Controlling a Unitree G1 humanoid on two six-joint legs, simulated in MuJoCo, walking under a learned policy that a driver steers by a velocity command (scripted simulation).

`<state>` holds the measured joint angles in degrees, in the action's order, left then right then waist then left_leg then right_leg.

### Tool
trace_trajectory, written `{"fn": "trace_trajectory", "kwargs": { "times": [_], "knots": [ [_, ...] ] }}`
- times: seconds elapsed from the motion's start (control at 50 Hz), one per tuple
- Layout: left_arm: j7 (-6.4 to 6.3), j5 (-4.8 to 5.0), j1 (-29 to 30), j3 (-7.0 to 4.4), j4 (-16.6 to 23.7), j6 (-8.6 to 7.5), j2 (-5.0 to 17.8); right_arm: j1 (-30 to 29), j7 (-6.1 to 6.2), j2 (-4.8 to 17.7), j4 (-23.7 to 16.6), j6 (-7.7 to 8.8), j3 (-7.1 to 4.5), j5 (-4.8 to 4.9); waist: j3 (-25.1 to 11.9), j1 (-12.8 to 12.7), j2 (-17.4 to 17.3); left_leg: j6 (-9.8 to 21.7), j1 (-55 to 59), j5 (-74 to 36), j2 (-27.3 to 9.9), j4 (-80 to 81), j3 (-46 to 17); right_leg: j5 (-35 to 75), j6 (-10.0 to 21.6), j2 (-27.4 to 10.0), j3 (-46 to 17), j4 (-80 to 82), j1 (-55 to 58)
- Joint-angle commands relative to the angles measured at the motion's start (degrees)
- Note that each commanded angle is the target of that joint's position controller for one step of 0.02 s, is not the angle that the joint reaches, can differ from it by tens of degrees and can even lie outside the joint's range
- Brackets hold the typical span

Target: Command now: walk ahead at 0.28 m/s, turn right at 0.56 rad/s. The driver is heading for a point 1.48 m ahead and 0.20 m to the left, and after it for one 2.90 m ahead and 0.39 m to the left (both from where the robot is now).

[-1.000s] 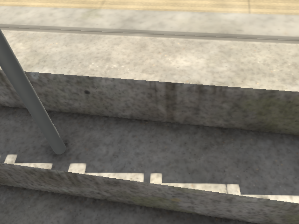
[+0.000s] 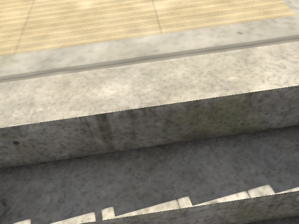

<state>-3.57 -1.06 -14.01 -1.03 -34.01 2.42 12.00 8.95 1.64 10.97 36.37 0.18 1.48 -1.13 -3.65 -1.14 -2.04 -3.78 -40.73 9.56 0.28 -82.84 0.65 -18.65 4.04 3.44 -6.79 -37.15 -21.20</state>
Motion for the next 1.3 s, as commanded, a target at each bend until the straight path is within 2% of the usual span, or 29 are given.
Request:
{"fn": "trace_trajectory", "kwargs": {
  "times": [0.02,0.12,0.16,0.18,0.2,0.22,0.26,0.3,0.34,0.38,0.44,0.46,0.5,0.52,0.54,0.56,0.6,0.64,0.66,0.76,0.88,0.94,0.98,1.02,1.06,1.08,1.14,1.2,1.3],
  "knots": [
    [0.16,-0.28,4.5,-2.27,4.3,-1.14,8.0,-5.8,-0.01,1.5,-4.7,1.19,0.02,0.42,-0.2,0.3,11.1,2.6,6.0,5.4,2.3,15.9,3.9,-7.4,10.3,-10.1,-16.5,18.2,-1.1],
    [1.83,-0.45,4.5,-0.98,2.4,-3.16,5.1,5.1,1.15,5.7,-2.5,1.89,-3.14,1.67,1.7,4.7,14.7,7.1,21.6,6.8,0.2,52.4,4.0,10.4,10.7,-9.0,-17.0,11.9,2.6],
    [2.41,-0.16,10.4,0.40,6.0,-4.32,0.8,17.5,0.31,10.1,2.2,3.73,-5.15,-0.94,-1.9,8.9,0.3,10.8,41.8,-14.7,-8.7,64.0,-7.3,24.9,4.0,-1.4,-5.8,-18.3,-9.6],
    [3.58,-0.29,10.6,1.45,5.5,-6.68,-3.4,21.5,-0.26,11.0,5.4,3.40,-5.26,-0.96,-2.7,7.5,-12.5,11.3,54.7,-57.5,-17.4,57.8,-17.5,-6.6,-0.5,5.7,-2.5,-44.8,-29.4],
    [4.74,1.02,-1.6,0.17,1.9,-7.65,-0.4,19.4,-0.25,8.9,2.6,3.50,-4.37,-3.75,-6.2,3.4,-12.7,20.6,53.7,-63.3,-25.3,53.4,-26.4,-12.2,-4.5,6.3,-6.6,-73.6,-37.4],
    [4.76,2.04,-3.6,0.31,1.4,-7.75,1.5,17.8,0.27,9.4,1.9,3.63,-4.92,-3.03,-5.4,2.6,-8.3,26.2,53.5,-37.1,-26.1,58.2,-28.5,-9.3,-6.5,3.9,-7.7,-83.4,-44.9],
    [4.01,3.21,11.3,2.20,6.6,-7.55,-0.5,17.8,0.86,6.4,5.9,3.44,-4.44,-0.63,8.0,5.4,-5.2,22.8,50.0,-5.2,-21.6,66.6,-21.7,-9.5,-7.2,0.5,-4.0,-99.9,-62.8],
    [4.32,2.83,19.8,4.48,9.8,-8.35,-4.3,23.2,0.21,-0.5,11.0,3.90,-2.63,-1.42,14.8,5.8,0.0,18.5,46.6,-3.7,-16.9,67.5,-16.3,-7.3,-4.8,-0.4,-4.7,-106.8,-71.1],
    [5.85,1.94,21.3,6.58,11.8,-8.90,-6.2,17.5,0.29,-0.7,11.6,4.26,-2.25,0.42,17.1,0.8,0.9,14.6,32.2,-2.0,-12.5,71.7,-8.7,-2.9,-2.7,-4.4,-2.8,-90.6,-64.7],
    [6.45,0.78,23.8,8.36,13.8,-8.37,-7.9,15.6,1.14,1.9,14.1,4.46,-2.18,0.90,12.6,-1.3,0.1,13.3,21.9,-8.5,-10.6,76.1,-5.1,2.5,-2.6,-8.4,5.7,-81.4,-55.0],
    [6.11,0.75,34.8,10.99,17.9,-8.14,-8.3,25.6,2.19,8.2,18.0,2.88,-3.60,5.40,0.7,2.9,3.8,13.6,14.8,-30.5,-8.6,87.8,-2.6,-0.1,-2.5,-7.2,24.9,-44.3,-19.2],
    [4.97,3.05,35.4,10.96,20.4,-8.22,-10.6,33.1,2.34,11.2,21.1,3.46,-4.33,5.48,-4.3,2.6,-6.4,13.7,20.4,-58.3,-12.4,83.2,-5.6,-16.3,-0.8,-4.9,20.6,-37.7,-7.6],
    [4.36,1.49,7.7,3.35,12.2,-7.21,3.0,28.5,1.07,18.4,22.1,5.17,-5.71,0.73,-19.6,-11.3,-19.3,15.8,44.9,-113.2,-15.6,62.1,-4.7,-15.4,4.7,-0.3,13.3,-31.4,0.4],
    [3.97,-0.40,-3.0,0.70,7.6,-6.89,7.3,25.8,0.43,15.1,19.0,6.18,-5.92,1.27,-27.2,-13.4,-8.2,13.9,26.6,-114.5,-12.9,44.0,-4.9,-14.6,10.9,-10.0,-8.3,-27.0,18.5],
    [3.03,-2.54,-15.8,-2.32,2.2,-5.52,14.3,18.8,-1.40,14.3,17.0,7.52,-6.21,1.85,-33.5,-17.4,7.7,13.9,17.2,-84.5,-6.1,26.9,-8.4,-24.2,14.9,-17.2,-33.7,-2.3,30.6],
    [2.04,-3.10,-14.3,-2.64,-1.3,-4.44,15.4,13.7,-3.69,6.7,17.7,7.49,-5.59,1.55,-32.2,-14.4,22.4,11.5,3.4,-13.4,4.5,-7.3,-10.4,-29.7,19.6,-27.4,-55.0,18.0,28.4],
    [0.98,0.78,-1.0,-0.26,-5.5,-3.88,5.6,-3.3,-5.36,-1.4,3.7,6.65,-3.77,1.66,-10.1,-5.3,12.9,12.3,-17.2,0.0,2.5,-43.1,-14.4,-28.8,10.4,-28.5,-36.3,14.2,9.1],
    [2.98,0.40,5.2,2.97,-12.8,-5.52,-7.8,3.2,-5.22,-5.2,2.6,3.92,-1.61,1.35,3.3,5.3,3.4,14.8,-18.5,-0.6,-1.4,-40.6,-11.1,-15.3,2.0,-22.2,-8.3,8.3,-6.3],
    [3.69,-0.41,5.3,2.98,-14.7,-5.91,-8.2,5.8,-5.53,-8.0,1.5,3.90,0.45,1.87,5.1,7.7,2.9,15.3,-19.9,-0.5,-2.1,-40.5,-10.6,-4.6,-0.4,-20.3,1.8,9.3,-7.8],
    [4.25,-2.92,2.1,2.51,-18.3,-6.76,-2.2,3.3,-2.78,-8.3,0.9,1.18,2.81,2.40,9.6,9.3,4.2,11.0,-32.2,-8.0,0.1,-53.6,-7.7,2.8,2.0,-23.3,14.4,20.8,-7.8],
    [2.60,-0.15,-6.6,0.95,-18.9,-5.80,5.6,-14.2,-1.12,-3.1,-8.4,-0.34,3.35,1.35,8.5,3.2,7.9,6.9,-37.9,-6.0,-4.3,-34.8,2.4,-2.4,2.6,-22.9,20.3,33.0,3.7],
    [0.56,1.22,-9.9,-1.74,-21.5,-3.87,10.7,-15.4,-2.76,-5.9,-8.7,-0.96,5.03,2.20,2.7,3.8,8.5,10.7,-22.8,11.3,-7.6,-14.0,7.1,17.3,3.5,-24.0,26.8,39.9,16.7],
    [1.45,3.32,-10.4,-2.19,-20.5,-4.04,15.3,-8.3,-4.09,1.1,-7.1,0.10,1.47,1.83,-5.1,7.3,14.3,14.1,0.7,27.5,2.8,-2.8,16.7,96.5,7.3,-23.0,27.6,25.3,18.7],
    [2.60,3.98,-4.0,-3.56,-16.3,-4.78,19.6,9.2,-4.75,10.8,-3.1,0.39,-3.24,-0.56,-15.3,13.8,18.2,17.6,16.3,26.6,6.2,18.9,0.2,102.2,5.9,-24.5,22.3,-1.7,23.9],
    [5.57,1.66,6.5,-2.81,-9.2,-7.84,9.3,12.3,-2.65,21.7,-0.5,-2.10,-6.96,-0.91,-19.8,10.3,-13.4,23.4,33.7,55.0,-10.5,67.9,-65.7,16.6,-2.8,-2.9,5.2,-49.5,-14.2],
    [7.26,1.09,8.6,-2.24,-6.9,-8.97,4.0,13.1,-1.84,16.9,2.2,-1.63,-4.66,-1.45,-16.5,6.8,-10.3,14.0,30.7,49.1,-13.2,71.7,-65.3,15.4,-1.8,-3.5,-5.3,-69.2,-22.1],
    [7.55,-1.35,16.1,2.15,-0.4,-9.45,-5.6,10.9,-3.74,0.9,10.0,0.39,-1.00,-0.71,3.0,0.4,0.8,9.1,12.8,37.6,-7.3,58.7,-42.5,18.4,3.3,-6.2,-2.2,-89.5,-38.8],
    [7.31,-0.31,6.3,4.30,-1.5,-10.63,-6.2,7.0,-4.53,-1.1,10.7,0.87,-0.94,-0.37,5.6,-4.2,3.2,6.1,14.5,12.0,-4.0,56.4,-27.2,20.7,2.5,-7.6,-0.3,-90.5,-44.9],
    [5.46,2.01,12.5,6.72,0.3,-9.08,-9.8,13.4,-1.69,0.3,12.7,-1.88,-1.15,-1.83,5.1,-1.4,-0.5,1.6,21.0,-22.9,-4.1,55.4,-14.6,11.7,-1.2,-4.5,7.8,-102.3,-61.8]
  ]
}}
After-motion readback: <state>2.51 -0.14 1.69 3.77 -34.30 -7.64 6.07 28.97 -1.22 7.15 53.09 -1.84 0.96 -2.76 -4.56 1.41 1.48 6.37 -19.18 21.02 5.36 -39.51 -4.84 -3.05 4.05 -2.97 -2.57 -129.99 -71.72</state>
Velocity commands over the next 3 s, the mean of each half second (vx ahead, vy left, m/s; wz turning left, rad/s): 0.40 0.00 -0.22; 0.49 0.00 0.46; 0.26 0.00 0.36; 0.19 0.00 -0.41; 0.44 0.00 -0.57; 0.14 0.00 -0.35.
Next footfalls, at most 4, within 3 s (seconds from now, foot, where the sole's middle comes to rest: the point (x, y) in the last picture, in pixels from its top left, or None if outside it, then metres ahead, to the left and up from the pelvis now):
0.16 left None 0.04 0.13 -0.77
0.48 right None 0.28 -0.14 -0.56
1.02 left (123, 187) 0.50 0.16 -0.36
1.50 right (120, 87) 0.76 0.16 -0.15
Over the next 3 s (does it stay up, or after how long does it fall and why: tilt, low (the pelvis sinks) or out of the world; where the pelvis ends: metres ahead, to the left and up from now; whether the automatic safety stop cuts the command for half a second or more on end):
stays up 1.14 0.26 0.62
